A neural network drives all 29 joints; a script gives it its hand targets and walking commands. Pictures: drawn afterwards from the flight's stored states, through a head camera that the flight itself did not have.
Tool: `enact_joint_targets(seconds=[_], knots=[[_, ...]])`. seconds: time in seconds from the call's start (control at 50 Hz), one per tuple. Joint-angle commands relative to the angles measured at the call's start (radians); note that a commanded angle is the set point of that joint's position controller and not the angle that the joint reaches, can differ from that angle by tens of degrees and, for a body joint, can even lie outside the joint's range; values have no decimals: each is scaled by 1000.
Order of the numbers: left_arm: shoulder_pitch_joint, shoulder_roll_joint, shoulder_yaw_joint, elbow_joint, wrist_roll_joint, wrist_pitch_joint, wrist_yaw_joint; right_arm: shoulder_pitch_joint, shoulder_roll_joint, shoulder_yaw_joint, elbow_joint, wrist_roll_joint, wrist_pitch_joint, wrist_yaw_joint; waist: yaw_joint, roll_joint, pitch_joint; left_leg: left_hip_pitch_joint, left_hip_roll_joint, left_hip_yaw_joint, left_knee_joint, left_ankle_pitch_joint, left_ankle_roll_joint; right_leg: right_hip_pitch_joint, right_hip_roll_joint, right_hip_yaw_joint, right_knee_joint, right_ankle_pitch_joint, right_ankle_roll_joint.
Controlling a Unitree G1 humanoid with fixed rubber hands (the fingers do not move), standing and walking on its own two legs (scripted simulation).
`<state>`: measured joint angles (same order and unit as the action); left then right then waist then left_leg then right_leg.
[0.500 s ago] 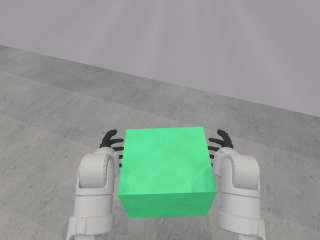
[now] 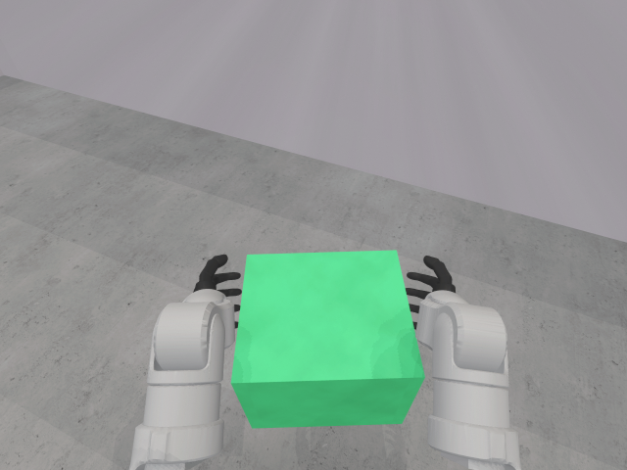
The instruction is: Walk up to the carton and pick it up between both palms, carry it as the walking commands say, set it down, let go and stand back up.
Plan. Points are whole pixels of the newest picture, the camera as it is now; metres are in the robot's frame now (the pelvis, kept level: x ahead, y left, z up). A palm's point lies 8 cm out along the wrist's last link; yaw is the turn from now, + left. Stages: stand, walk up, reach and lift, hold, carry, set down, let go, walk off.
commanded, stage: carry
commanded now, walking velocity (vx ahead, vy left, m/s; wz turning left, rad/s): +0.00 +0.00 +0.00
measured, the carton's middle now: (324, 339) +0.29 -0.01 +0.01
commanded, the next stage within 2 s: hold in 1.06 s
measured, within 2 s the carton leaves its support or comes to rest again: neither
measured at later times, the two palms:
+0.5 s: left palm (203, 302) +0.29 +0.14 +0.09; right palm (432, 305) +0.29 -0.14 +0.09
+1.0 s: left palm (197, 306) +0.29 +0.15 +0.09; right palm (429, 310) +0.29 -0.13 +0.09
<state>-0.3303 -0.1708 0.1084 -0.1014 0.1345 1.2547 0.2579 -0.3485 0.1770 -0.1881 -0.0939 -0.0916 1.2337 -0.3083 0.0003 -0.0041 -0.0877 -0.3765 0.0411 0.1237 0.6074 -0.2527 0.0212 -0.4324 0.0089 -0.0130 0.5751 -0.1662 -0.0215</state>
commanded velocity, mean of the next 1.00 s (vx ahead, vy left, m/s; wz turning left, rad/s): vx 0.00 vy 0.00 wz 0.00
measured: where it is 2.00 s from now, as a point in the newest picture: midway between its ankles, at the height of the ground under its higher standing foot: outside the picture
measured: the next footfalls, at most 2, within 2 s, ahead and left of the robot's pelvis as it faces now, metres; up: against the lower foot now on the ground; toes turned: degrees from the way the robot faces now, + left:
none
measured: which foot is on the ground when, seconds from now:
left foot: down 0.00-1.00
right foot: down 0.00-1.00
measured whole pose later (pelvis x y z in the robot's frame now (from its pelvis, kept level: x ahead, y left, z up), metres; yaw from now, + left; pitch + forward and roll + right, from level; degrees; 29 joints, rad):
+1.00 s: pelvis +0.00 +0.01 +0.00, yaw +0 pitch +0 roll +0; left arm -0.33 -0.17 0.10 -0.05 0.14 1.20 0.25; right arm -0.33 0.17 -0.19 -0.06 -0.09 1.18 -0.30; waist 0.00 0.00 -0.09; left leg -0.35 0.03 0.13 0.60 -0.25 0.04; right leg -0.40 -0.01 -0.01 0.55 -0.16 0.00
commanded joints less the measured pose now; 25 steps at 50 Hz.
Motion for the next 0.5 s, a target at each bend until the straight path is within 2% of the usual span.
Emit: enact_joint_targets(seconds=[0.0, 0.02, 0.04, 0.08, 0.1, 0.12, 0.14, 0.16, 0.18, 0.2, 0.22, 0.24, 0.26, 0.28, 0.3, 0.32, 0.34, 0.36, 0.38, 0.4, 0.42, 0.44, 0.46, 0.48], knots=[[-540, -1001, -553, 8, -406, -67, -444, -530, 1014, 591, 42, 351, -27, 504, -8, -4, -394, 133, 103, -125, -109, 39, 25, 142, -114, 141, -83, 100, -41], [-547, -1028, -636, -152, -466, -61, -447, -544, 1050, 687, -105, 422, -19, 506, -6, -3, -389, 125, 117, -146, -128, 28, 32, 148, -98, 122, -81, 71, -38], [-588, -1035, -641, -138, -476, -49, -445, -596, 1051, 691, -117, 424, -11, 505, -7, 8, -395, 115, 121, -152, -132, 29, 37, 159, -99, 123, -74, 75, -40], [-583, -1030, -629, -124, -461, -44, -448, -586, 1047, 694, -107, 430, -7, 507, -2, 4, -360, 75, 108, -139, -139, -49, 30, 166, -107, 137, -110, 17, -42], [-552, -1011, -554, 1, -400, -60, -445, -553, 1031, 620, 19, 370, -18, 510, -5, -6, -352, 99, 106, -148, -147, -73, 36, 136, -106, 136, -123, -26, -42], [-508, -990, -545, -12, -390, -79, -445, -528, 1027, 622, 16, 374, -38, 510, -7, -19, -347, 105, 114, -157, -147, -50, 32, 130, -101, 130, -117, -16, -41], [-539, -1027, -630, -125, -447, -64, -445, -564, 1050, 703, -120, 435, -26, 509, 0, -9, -341, 90, 110, -151, -143, -54, 32, 135, -98, 128, -125, -24, -37], [-605, -1038, -620, -133, -462, -62, -445, -615, 1054, 695, -108, 442, -20, 508, -6, -41, -367, 99, 98, -142, -132, -49, 32, 156, -103, 138, -125, -22, -39], [-612, -1029, -619, -134, -460, -65, -443, -597, 1055, 677, -87, 437, -24, 507, -4, -17, -353, 98, 102, -151, -140, -42, 29, 147, -99, 130, -117, -3, -39], [-597, -1043, -647, -166, -471, -56, -442, -597, 1067, 705, -132, 447, -14, 504, -4, -16, -363, 99, 99, -145, -147, -61, 30, 154, -98, 129, -117, -7, -37], [-564, -998, -565, -34, -410, -68, -440, -544, 1027, 626, 17, 380, -23, 503, -4, -34, -367, 104, 95, -137, -128, -35, 28, 151, -111, 144, -123, -2, -40], [-509, -977, -534, 21, -369, -96, -441, -530, 1009, 597, 41, 347, -51, 503, -2, -22, -381, 139, 95, -130, -121, 6, 26, 148, -114, 144, -118, 50, -37], [-581, -1029, -641, -187, -469, -85, -439, -569, 1062, 695, -134, 438, -41, 504, -5, -9, -386, 141, 104, -131, -121, 62, 21, 153, -107, 119, -90, 82, -37], [-582, -1025, -627, -118, -452, -70, -441, -580, 1034, 669, -84, 416, -29, 507, -4, 43, -381, 128, 112, -140, -148, 5, 29, 152, -93, 110, -99, 49, -31], [-597, -1016, -594, -89, -433, -84, -436, -568, 1039, 632, -14, 391, -40, 506, -7, 47, -385, 137, 113, -143, -145, 11, 30, 158, -100, 116, -92, 71, -33], [-572, -1013, -600, -90, -431, -87, -439, -549, 1029, 647, -35, 387, -47, 506, -1, -13, -390, 116, 111, -141, -131, 23, 32, 179, -96, 114, -98, 77, -35], [-554, -1026, -616, -115, -443, -80, -442, -580, 1036, 679, -106, 421, -38, 509, -4, -1, -366, 108, 108, -137, -142, -21, 33, 160, -93, 116, -108, 38, -35], [-577, -999, -565, -52, -401, -90, -439, -563, 1020, 620, -9, 363, -51, 505, -5, -14, -401, 134, 105, -136, -115, 33, 32, 178, -113, 130, -105, 71, -42], [-549, -1014, -581, -60, -414, -97, -440, -532, 1011, 629, -25, 373, -57, 504, -5, 4, -396, 158, 93, -123, -107, 54, 29, 167, -115, 136, -102, 103, -41], [-563, -1020, -633, -134, -450, -90, -438, -568, 1051, 684, -89, 422, -43, 508, -5, 13, -388, 144, 102, -135, -124, 50, 34, 163, -107, 120, -91, 97, -40], [-599, -1037, -645, -179, -473, -75, -441, -580, 1043, 701, -125, 438, -33, 510, -6, -18, -395, 116, 114, -148, -122, 38, 37, 184, -96, 114, -91, 74, -35], [-579, -1014, -574, -46, -419, -79, -439, -590, 1022, 646, -39, 395, -43, 507, -6, -31, -374, 109, 113, -146, -132, 10, 35, 175, -104, 117, -100, 55, -37], [-529, -1011, -572, -56, -412, -88, -441, -555, 1018, 647, -49, 395, -49, 507, -4, -24, -378, 120, 108, -145, -123, 30, 36, 178, -101, 117, -106, 74, -39], [-552, -1012, -607, -116, -439, -82, -440, -587, 1037, 695, -108, 425, -41, 507, -3, -32, -356, 115, 100, -133, -122, 12, 31, 169, -103, 122, -109, 67, -41]])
